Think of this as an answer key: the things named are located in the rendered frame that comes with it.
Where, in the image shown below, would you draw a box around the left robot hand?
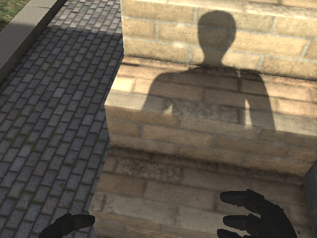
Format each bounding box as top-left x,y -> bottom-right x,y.
38,213 -> 95,238

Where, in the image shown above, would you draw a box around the right robot hand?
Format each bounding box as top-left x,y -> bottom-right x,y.
217,189 -> 300,238

